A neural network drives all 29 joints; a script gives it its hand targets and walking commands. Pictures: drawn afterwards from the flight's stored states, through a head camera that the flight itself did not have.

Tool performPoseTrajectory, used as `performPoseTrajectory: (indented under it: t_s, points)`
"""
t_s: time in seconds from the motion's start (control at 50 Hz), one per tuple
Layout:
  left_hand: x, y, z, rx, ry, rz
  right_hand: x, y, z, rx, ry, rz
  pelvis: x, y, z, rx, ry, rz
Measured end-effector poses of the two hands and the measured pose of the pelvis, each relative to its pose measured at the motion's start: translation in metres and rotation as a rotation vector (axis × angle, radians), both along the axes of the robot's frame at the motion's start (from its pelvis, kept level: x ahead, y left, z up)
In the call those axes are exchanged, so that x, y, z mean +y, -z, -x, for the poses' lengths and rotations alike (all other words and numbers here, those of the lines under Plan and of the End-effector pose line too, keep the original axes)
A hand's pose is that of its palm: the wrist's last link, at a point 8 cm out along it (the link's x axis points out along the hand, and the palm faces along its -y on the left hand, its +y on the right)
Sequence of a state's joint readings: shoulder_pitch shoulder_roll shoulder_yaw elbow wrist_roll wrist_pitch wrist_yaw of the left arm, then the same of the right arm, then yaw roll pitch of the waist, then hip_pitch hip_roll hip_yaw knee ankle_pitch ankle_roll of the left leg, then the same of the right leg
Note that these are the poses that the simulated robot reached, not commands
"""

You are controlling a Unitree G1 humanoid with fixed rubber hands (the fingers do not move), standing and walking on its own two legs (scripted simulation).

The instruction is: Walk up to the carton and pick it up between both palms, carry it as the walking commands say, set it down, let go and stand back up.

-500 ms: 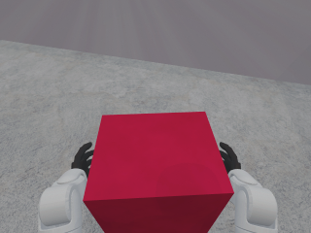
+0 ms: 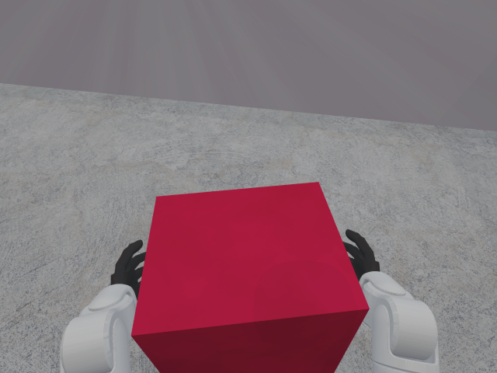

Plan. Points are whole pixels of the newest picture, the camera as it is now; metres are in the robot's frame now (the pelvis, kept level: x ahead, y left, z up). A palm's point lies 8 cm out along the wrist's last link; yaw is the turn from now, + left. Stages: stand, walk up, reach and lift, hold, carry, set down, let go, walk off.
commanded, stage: carry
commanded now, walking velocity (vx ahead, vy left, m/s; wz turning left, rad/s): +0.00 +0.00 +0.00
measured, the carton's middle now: (248, 296) +0.27 +0.00 +0.01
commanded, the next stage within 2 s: none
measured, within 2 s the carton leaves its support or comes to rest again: neither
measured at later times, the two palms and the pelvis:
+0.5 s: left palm (157, 219) +0.36 +0.15 +0.10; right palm (361, 209) +0.37 -0.20 +0.10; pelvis +0.11 -0.03 +0.02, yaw +2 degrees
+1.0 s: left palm (176, 184) +0.48 +0.13 +0.07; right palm (346, 171) +0.49 -0.21 +0.08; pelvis +0.23 -0.05 +0.00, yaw +2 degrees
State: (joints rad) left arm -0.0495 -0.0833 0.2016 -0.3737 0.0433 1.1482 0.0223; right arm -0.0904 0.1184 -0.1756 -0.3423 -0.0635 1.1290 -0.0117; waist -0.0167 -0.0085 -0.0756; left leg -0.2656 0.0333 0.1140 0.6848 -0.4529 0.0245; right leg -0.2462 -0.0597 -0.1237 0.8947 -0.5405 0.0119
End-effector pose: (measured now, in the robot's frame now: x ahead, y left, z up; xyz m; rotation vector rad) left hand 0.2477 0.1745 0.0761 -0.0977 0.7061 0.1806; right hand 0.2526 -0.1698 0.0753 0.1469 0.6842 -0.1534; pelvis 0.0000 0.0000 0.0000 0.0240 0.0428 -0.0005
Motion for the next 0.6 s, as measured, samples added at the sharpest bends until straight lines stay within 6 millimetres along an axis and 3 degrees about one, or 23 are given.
performPoseTrajectory:
  t_s: [0.18, 0.36, 0.5, 0.54, 0.6]
  points:
    - [-0.023, -0.009, -0.045, 0.009, -0.017, 0.01, -0.023, 0.0, -0.041, 0.008, -0.005, -0.005, -0.017, -0.005, -0.041, 0.003, -0.042, 0.016]
    - [-0.023, -0.002, -0.083, 0.022, -0.019, 0.016, -0.023, -0.006, -0.088, 0.023, -0.012, 0.009, -0.027, -0.011, -0.081, 0.018, -0.029, 0.0]
    - [-0.029, -0.024, -0.116, -0.046, -0.037, 0.033, -0.029, -0.024, -0.119, -0.045, -0.016, 0.008, -0.033, -0.015, -0.109, 0.04, -0.039, -0.012]
    - [-0.03, -0.022, -0.13, -0.079, -0.034, 0.037, -0.029, -0.024, -0.133, -0.079, -0.016, 0.017, -0.032, -0.007, -0.117, 0.041, -0.043, -0.007]
    - [-0.03, -0.003, -0.146, -0.035, -0.011, 0.022, -0.03, -0.008, -0.146, -0.035, -0.007, 0.021, -0.032, 0.0, -0.131, 0.03, -0.011, -0.026]
